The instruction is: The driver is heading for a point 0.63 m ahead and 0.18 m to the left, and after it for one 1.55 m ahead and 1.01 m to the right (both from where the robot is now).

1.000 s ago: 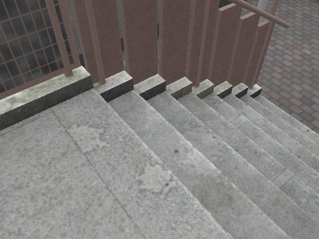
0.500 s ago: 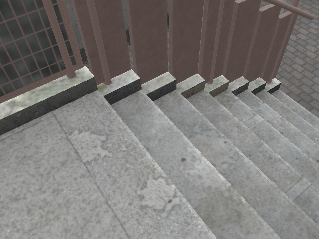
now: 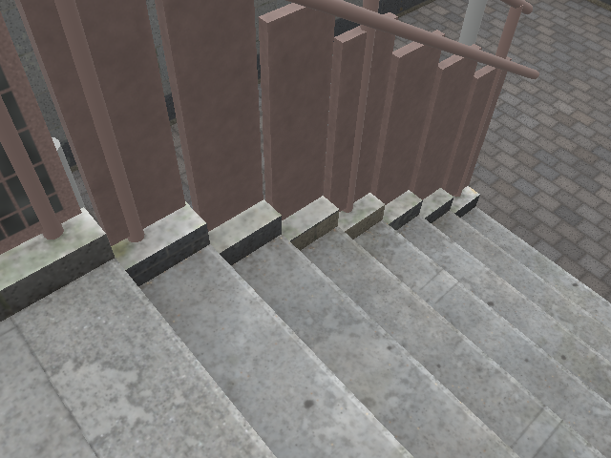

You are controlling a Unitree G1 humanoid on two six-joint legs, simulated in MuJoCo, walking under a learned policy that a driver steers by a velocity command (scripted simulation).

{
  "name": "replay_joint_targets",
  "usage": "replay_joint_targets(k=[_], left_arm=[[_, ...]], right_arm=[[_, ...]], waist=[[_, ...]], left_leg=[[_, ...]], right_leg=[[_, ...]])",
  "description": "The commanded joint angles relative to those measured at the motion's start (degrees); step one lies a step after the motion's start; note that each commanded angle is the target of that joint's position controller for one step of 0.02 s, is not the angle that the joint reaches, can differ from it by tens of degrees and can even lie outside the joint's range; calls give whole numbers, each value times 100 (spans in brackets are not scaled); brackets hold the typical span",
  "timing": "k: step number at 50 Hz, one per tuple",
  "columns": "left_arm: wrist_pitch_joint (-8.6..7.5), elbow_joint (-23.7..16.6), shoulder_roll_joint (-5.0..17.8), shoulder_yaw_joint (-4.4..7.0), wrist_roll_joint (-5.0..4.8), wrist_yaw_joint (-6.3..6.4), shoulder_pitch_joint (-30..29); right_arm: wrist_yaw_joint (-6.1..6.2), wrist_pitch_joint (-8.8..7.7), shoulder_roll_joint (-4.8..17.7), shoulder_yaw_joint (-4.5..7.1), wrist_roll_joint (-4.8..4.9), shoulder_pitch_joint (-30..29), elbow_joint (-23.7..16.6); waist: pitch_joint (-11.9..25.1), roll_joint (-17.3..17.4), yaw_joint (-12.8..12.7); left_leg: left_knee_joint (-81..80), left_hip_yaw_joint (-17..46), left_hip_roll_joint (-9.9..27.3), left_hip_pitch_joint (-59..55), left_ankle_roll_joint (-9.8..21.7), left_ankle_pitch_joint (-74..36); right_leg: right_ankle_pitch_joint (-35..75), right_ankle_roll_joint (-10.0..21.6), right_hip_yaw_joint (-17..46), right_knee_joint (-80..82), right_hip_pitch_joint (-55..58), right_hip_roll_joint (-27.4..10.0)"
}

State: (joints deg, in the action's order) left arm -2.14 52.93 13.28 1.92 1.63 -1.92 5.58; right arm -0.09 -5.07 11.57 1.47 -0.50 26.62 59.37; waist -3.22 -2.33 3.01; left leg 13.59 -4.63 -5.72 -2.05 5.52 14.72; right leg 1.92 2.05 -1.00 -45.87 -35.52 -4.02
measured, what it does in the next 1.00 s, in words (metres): walks ahead, turning left: right foot, then left foot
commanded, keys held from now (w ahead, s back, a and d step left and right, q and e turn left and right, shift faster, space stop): w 0.06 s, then w+q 0.82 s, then e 0.12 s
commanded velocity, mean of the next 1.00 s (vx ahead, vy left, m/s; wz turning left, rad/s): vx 0.48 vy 0.00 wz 0.39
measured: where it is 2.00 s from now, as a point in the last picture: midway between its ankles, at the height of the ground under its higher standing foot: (149, 451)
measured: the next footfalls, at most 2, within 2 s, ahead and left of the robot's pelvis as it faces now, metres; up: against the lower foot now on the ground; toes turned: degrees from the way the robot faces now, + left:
right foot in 0.10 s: +0.19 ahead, -0.09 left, +0.00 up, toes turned -1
left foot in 0.80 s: +0.46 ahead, +0.24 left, +0.00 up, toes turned +25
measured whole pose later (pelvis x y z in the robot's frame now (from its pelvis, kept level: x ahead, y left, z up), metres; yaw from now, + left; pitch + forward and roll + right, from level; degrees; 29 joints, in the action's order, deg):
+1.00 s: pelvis +0.44 +0.17 -0.01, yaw +26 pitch +1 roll +1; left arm -6.0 45.4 16.3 2.6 0.3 -1.0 12.6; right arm -1.8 -4.9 15.5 3.2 0.3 14.0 49.5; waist -3.0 -2.5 0.0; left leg 28.1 -1.6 -7.5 16.4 6.8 12.9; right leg -20.8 -1.6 3.4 -66.1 -26.8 -5.5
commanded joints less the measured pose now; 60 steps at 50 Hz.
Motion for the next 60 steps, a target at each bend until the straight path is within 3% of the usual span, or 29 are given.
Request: replay_joint_targets(k=[1,4,5,6,7,8,9,12,15,19,25,30,33,36,39,41,42,43,44,45,46,47,48,49,50,53,57,58,60], left_arm=[[-74,-424,260,20,-36,39,-277],[-15,-332,403,73,48,96,491],[-70,-282,540,112,111,18,1364],[-130,247,1091,295,134,63,2983],[-173,367,1494,295,297,102,3208],[-274,349,1361,346,450,86,3426],[-346,474,1069,372,476,97,2653],[-345,220,-358,-20,351,149,1115],[-540,189,-123,82,391,188,1212],[-782,548,95,30,501,226,2036],[-692,699,548,2,421,169,2416],[-690,511,475,35,296,103,2414],[-664,582,423,16,396,174,2779],[-605,331,469,-17,294,143,2601],[-487,90,991,71,315,37,2217],[-492,49,948,117,598,-98,2402],[-423,-609,1021,209,-458,109,1356],[-570,-846,763,123,-447,90,1562],[-489,-725,973,184,-250,-71,1248],[-484,-804,662,90,-269,-116,1327],[-531,-1029,757,181,-520,71,1048],[-578,-813,422,-44,527,-13,2016],[-519,-706,249,-31,498,-52,1960],[-294,-734,753,253,-441,149,1421],[-132,-745,746,281,-477,300,1638],[-53,-803,842,434,-374,425,1161],[-52,-1134,752,495,-64,107,803],[3,-677,583,356,273,-159,1508],[0,-751,582,314,132,-279,1286]], right_arm=[[8,-11,699,81,-9,-62,-321],[58,10,770,66,-75,-240,-279],[-500,-150,1002,2,-1129,238,345],[-704,-190,1366,218,-718,-768,-4],[-853,-227,320,-4,-596,1049,294],[-764,-302,509,85,-264,878,71],[-678,-271,744,146,-195,45,-129],[-367,-93,485,121,-272,-465,-345],[-555,-76,2,-57,-183,28,-363],[-518,37,380,19,-203,-807,-913],[-418,157,184,-61,-174,-1497,-1440],[-458,299,263,-87,-228,-1992,-1771],[-514,223,167,-121,-280,-2254,-1908],[-510,281,179,-131,-291,-2607,-2084],[-490,172,590,2,-189,-2041,-1954],[-332,103,1028,321,-37,-571,-1465],[-255,215,1903,658,503,-212,-1822],[-234,233,1831,542,443,-499,-1692],[-135,269,1938,623,-67,-142,-1350],[-64,328,1595,533,-172,-445,-1257],[-167,264,1107,414,265,-966,-1554],[-108,-181,858,305,33,-546,-1122],[-80,-247,524,171,-20,-173,-846],[-188,-111,583,193,201,-1268,-1221],[-191,-139,800,143,69,-1618,-1342],[112,-245,869,147,50,-1464,-1123],[545,-196,869,168,65,-1464,-1233],[385,-73,725,153,-124,-1175,-1179],[220,109,790,170,-201,-1234,-1357]], waist=[[-112,681,-134],[81,877,-530],[88,624,-1372],[752,15,-1920],[2337,-1113,-925],[1699,-641,-1214],[422,-259,-1116],[-28,317,-467],[125,154,-308],[-114,-37,-518],[-226,-74,-576],[-469,-38,-750],[-652,-86,-810],[-441,-326,-787],[-246,-442,-347],[494,-95,140],[979,357,868],[1981,694,302],[1375,61,419],[896,124,84],[847,-99,-131],[1006,1143,-292],[753,685,-361],[603,-166,-471],[855,10,-686],[513,565,-637],[799,541,-624],[696,610,-606],[457,645,-389]], left_leg=[[-77,418,1428,701,415,-4189],[1034,317,1406,678,382,-5783],[2007,829,1467,1633,445,-6049],[3539,692,1018,1764,437,-4425],[5720,744,259,2996,80,1313],[7054,1662,79,4426,-3,1633],[7672,1873,283,5489,67,1015],[6598,1893,1011,4629,-24,-506],[6375,1444,1201,4171,-128,-1041],[5081,1141,1235,4698,-575,-2035],[3359,1016,1239,5159,-415,-2352],[2799,734,1119,5352,-270,-1543],[2822,532,1010,5442,-36,-1037],[2889,81,784,4548,13,-143],[2187,-425,204,3230,172,33],[2888,-96,-302,2,618,-1014],[2183,2115,856,-1651,1680,-1259],[1015,4380,2043,-2170,2023,-1761],[1231,2884,1749,-1153,1577,-3850],[1146,2419,1784,-651,1311,-4847],[561,2393,1726,-71,1354,-4189],[1359,1659,1602,341,1300,-4409],[1134,1436,1516,1068,1165,-4735],[331,1185,1222,1447,1088,-5399],[277,1025,1341,1548,1008,-5860],[283,599,1314,1758,608,-5281],[1117,364,1324,1492,374,-4652],[1675,0,1112,1248,239,-4313],[2044,12,1009,1907,180,-3992]], right_leg=[[-123,71,-457,-20,838,389],[-907,357,-579,467,2076,831],[56,457,717,1354,3347,277],[517,590,665,1977,4333,110],[3709,2152,2312,1291,6384,-1645],[2862,2483,3575,1919,6104,-1940],[974,2088,3066,2448,5053,-1893],[137,1323,1284,3307,3035,-1221],[843,1181,309,3458,2227,-885],[2048,1032,-389,3396,2554,-832],[2640,1031,-540,3535,4018,-1346],[1597,1285,-740,3662,4922,-1489],[1700,1135,-997,3559,5341,-1554],[1830,1031,-1361,3607,5161,-1475],[3977,947,-1829,2610,4802,-1399],[3787,570,-1805,414,2468,-935],[1422,-391,-1683,-2197,213,24],[-3470,-443,-155,-3807,-314,666],[-2670,-432,2,-3487,-234,174],[-2517,-385,-31,-2922,-185,34],[-2742,-416,289,-2896,75,42],[-2790,-327,805,-2256,306,-325],[-2875,-360,503,-2079,598,-302],[-2055,-399,-111,-2164,1051,214],[-1478,-345,159,-2024,1243,171],[-605,-204,675,-1286,942,432],[979,-330,563,-393,912,663],[1403,-156,78,-173,826,653],[1020,-160,-291,197,1736,849]])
